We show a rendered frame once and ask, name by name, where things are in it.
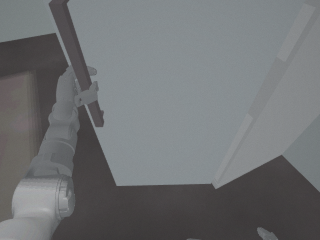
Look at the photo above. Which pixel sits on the left robot forearm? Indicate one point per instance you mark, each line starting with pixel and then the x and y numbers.
pixel 58 147

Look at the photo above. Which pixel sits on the fridge door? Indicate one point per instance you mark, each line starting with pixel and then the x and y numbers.
pixel 176 79

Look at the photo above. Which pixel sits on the handle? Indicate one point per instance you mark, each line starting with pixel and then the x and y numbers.
pixel 70 40

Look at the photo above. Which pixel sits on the robot left hand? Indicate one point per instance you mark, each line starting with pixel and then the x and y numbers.
pixel 69 90

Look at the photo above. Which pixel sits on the robot left upper arm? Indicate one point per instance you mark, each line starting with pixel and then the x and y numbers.
pixel 40 203

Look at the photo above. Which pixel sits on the robot right hand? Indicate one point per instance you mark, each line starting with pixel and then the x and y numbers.
pixel 266 235

